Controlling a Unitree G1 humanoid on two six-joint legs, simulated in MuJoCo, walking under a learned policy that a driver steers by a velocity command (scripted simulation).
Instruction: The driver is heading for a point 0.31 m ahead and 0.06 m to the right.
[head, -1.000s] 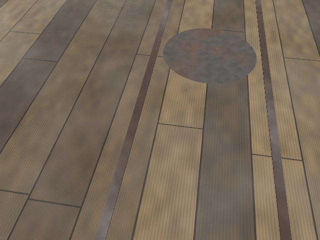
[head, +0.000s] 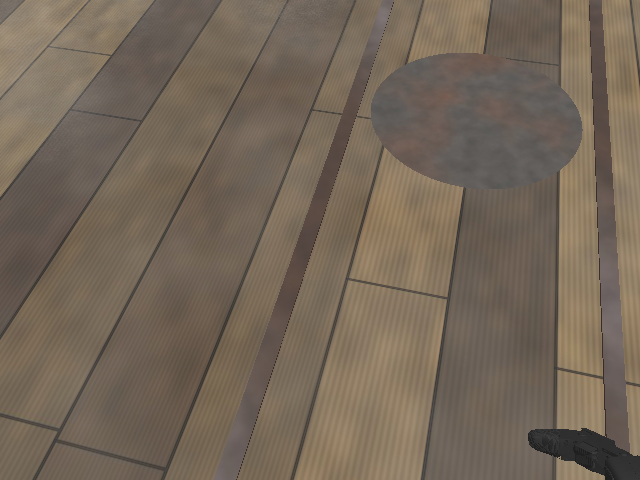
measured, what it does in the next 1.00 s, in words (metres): walks ahead: left foot, then right foot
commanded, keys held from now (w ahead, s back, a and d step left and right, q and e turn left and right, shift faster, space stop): w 0.02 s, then w+e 0.10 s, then no key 0.88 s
